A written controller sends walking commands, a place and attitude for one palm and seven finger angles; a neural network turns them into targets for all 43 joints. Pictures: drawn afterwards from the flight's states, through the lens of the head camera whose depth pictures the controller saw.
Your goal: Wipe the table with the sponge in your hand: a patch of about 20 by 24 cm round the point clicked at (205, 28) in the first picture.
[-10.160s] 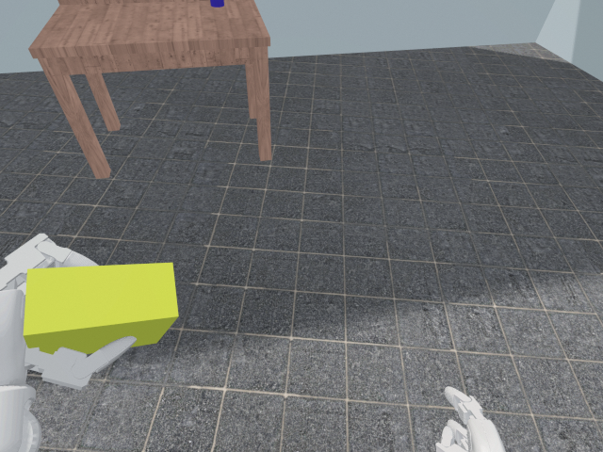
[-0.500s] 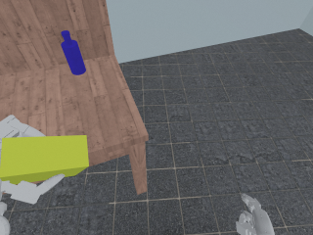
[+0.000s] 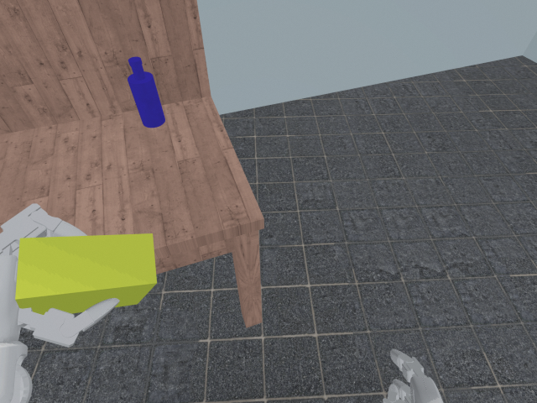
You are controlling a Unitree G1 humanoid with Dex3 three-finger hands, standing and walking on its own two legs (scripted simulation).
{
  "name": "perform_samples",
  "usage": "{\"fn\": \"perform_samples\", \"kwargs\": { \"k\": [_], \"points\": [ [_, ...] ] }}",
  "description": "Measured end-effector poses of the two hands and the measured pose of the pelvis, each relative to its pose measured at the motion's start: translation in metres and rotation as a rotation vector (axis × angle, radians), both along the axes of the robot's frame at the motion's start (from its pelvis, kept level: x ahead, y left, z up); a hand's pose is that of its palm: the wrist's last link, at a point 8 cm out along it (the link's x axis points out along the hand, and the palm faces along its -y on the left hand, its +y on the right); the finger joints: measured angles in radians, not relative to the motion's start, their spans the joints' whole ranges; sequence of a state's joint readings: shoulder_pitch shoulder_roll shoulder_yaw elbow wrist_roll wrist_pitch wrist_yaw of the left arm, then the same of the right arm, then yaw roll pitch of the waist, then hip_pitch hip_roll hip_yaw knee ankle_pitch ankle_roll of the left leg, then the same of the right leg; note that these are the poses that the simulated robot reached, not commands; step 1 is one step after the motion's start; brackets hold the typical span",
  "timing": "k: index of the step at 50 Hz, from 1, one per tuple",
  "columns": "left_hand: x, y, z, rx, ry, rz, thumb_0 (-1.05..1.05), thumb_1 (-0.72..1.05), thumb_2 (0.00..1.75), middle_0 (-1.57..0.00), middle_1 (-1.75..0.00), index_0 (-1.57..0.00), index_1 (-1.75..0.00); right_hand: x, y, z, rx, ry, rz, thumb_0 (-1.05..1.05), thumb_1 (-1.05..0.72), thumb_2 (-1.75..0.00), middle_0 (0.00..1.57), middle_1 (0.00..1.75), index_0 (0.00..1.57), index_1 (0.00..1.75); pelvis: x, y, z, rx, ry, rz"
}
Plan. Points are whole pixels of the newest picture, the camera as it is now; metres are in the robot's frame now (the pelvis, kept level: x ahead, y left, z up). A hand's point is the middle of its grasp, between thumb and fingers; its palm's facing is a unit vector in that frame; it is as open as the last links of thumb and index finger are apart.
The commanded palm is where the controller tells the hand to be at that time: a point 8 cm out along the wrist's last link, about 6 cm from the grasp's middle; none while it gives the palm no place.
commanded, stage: come to a stop and stand still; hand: left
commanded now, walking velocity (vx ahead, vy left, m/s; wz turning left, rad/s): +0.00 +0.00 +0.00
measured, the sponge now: (108, 275) +0.23 +0.20 +0.14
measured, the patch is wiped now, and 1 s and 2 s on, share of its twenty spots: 0.00 0.00 0.00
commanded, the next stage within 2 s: look again from close up in 0.06 s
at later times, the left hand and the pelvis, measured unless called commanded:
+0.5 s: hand (65, 257) +0.24 +0.26 +0.15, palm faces +0.31 -0.86 -0.40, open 9.8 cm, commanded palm +0.18 +0.29 +0.18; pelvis +0.02 +0.02 +0.00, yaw +0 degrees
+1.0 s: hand (76, 209) +0.30 +0.26 +0.17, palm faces +0.39 -0.85 -0.36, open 9.8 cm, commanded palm +0.24 +0.30 +0.18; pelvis +0.08 +0.02 -0.01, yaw +0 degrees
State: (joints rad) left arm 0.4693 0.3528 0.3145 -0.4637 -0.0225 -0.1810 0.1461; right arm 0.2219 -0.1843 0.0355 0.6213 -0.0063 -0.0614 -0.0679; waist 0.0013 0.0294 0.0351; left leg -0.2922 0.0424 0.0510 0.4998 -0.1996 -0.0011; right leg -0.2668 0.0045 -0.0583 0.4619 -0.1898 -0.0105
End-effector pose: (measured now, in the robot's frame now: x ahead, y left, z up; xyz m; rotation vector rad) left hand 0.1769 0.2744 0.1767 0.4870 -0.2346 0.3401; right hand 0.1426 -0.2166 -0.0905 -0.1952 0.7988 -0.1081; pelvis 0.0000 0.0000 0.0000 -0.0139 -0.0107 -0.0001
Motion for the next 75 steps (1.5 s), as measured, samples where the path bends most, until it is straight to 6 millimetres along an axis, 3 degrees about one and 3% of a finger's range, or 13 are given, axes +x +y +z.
{"fn": "perform_samples", "kwargs": {
  "k": [8, 9, 11, 14, 18, 21, 24, 30, 41, 55, 65, 70, 75],
  "points": [
    [0.001, 0.001, -0.005, -0.008, 0.017, 0.033, 0.00, -0.47, 1.00, -0.77, -1.34, -0.77, -1.34, -0.009, -0.023, 0.001, -0.041, 0.016, -0.031, 0.01, -0.90, -0.90, 0.20, 0.30, 0.20, 0.30, 0.001, -0.004, 0.001, 0.002, 0.001, 0.002],
    [0.005, 0.003, 0.001, 0.055, 0.010, 0.018, 0.00, -0.47, 1.00, -0.77, -1.34, -0.77, -1.34, -0.009, -0.024, 0.001, -0.054, 0.014, -0.014, 0.01, -0.90, -0.90, 0.20, 0.30, 0.20, 0.30, -0.001, -0.005, 0.000, -0.002, 0.000, 0.005],
    [0.016, 0.019, 0.016, 0.136, -0.063, 0.005, 0.00, -0.47, 1.00, -0.77, -1.34, -0.77, -1.34, -0.009, -0.025, 0.001, -0.068, 0.022, 0.017, 0.01, -0.90, -0.90, 0.20, 0.30, 0.20, 0.30, -0.004, -0.008, -0.002, -0.004, 0.005, 0.006],
    [0.025, 0.035, 0.021, 0.093, -0.130, 0.026, 0.00, -0.47, 1.00, -0.77, -1.34, -0.77, -1.34, -0.006, -0.023, 0.008, -0.060, -0.007, 0.017, 0.01, -0.90, -0.90, 0.20, 0.30, 0.20, 0.30, -0.004, -0.004, -0.001, -0.005, 0.002, -0.013],
    [0.027, 0.023, 0.008, 0.012, -0.105, -0.045, 0.00, -0.47, 1.00, -0.77, -1.34, -0.77, -1.34, 0.001, -0.015, 0.023, -0.056, -0.071, 0.000, 0.01, -0.90, -0.90, 0.20, 0.30, 0.20, 0.30, 0.005, 0.007, 0.003, 0.009, 0.005, -0.026],
    [0.027, 0.015, -0.006, -0.008, -0.048, -0.099, 0.00, -0.47, 1.00, -0.77, -1.34, -0.77, -1.34, 0.010, -0.006, 0.028, -0.056, -0.090, 0.003, 0.01, -0.90, -0.90, 0.20, 0.30, 0.20, 0.30, 0.012, 0.013, 0.003, 0.016, 0.011, -0.020],
    [0.030, 0.021, -0.013, -0.009, -0.022, -0.094, 0.00, -0.47, 1.00, -0.77, -1.34, -0.77, -1.34, 0.023, 0.005, 0.029, -0.055, -0.087, 0.030, 0.01, -0.90, -0.90, 0.20, 0.30, 0.20, 0.30, 0.019, 0.015, 0.003, 0.014, 0.012, -0.011],
    [0.039, 0.040, -0.002, -0.022, -0.095, -0.017, 0.00, -0.47, 1.00, -0.77, -1.34, -0.77, -1.34, 0.055, 0.026, 0.031, -0.040, -0.099, 0.103, 0.01, -0.90, -0.90, 0.20, 0.30, 0.20, 0.30, 0.032, 0.018, 0.004, -0.001, 0.012, -0.004],
    [0.067, 0.034, -0.004, -0.045, -0.106, -0.033, 0.00, -0.47, 1.00, -0.77, -1.34, -0.77, -1.34, 0.098, 0.033, 0.035, -0.025, -0.164, 0.086, 0.01, -0.90, -0.90, 0.20, 0.30, 0.20, 0.30, 0.058, 0.022, -0.004, -0.004, 0.018, -0.011],
    [0.093, 0.028, -0.002, 0.008, -0.160, -0.058, 0.00, -0.47, 1.00, -0.77, -1.34, -0.78, -1.34, 0.091, 0.000, 0.005, -0.056, -0.055, -0.007, 0.01, -0.90, -0.90, 0.20, 0.30, 0.20, 0.30, 0.083, 0.021, -0.021, -0.004, 0.011, -0.011],
    [0.108, 0.016, 0.003, 0.054, -0.125, -0.082, 0.00, -0.47, 1.00, -0.78, -1.34, -0.78, -1.34, 0.082, 0.002, -0.008, -0.001, -0.012, -0.030, 0.01, -0.90, -0.90, 0.20, 0.30, 0.20, 0.30, 0.095, 0.015, -0.020, -0.021, -0.010, 0.013],
    [0.101, 0.023, 0.008, 0.040, -0.120, -0.051, 0.00, -0.47, 1.00, -0.78, -1.34, -0.78, -1.34, 0.088, 0.002, -0.001, -0.021, 0.036, -0.009, 0.01, -0.90, -0.90, 0.20, 0.30, 0.20, 0.30, 0.102, 0.020, -0.009, -0.001, -0.007, -0.015],
    [0.111, 0.040, 0.006, 0.018, -0.142, -0.028, 0.00, -0.47, 1.00, -0.78, -1.34, -0.78, -1.34, 0.108, 0.009, 0.005, -0.072, 0.000, 0.000, 0.01, -0.90, -0.90, 0.20, 0.30, 0.20, 0.30, 0.114, 0.036, -0.011, 0.010, -0.026, -0.009]
  ]
}}
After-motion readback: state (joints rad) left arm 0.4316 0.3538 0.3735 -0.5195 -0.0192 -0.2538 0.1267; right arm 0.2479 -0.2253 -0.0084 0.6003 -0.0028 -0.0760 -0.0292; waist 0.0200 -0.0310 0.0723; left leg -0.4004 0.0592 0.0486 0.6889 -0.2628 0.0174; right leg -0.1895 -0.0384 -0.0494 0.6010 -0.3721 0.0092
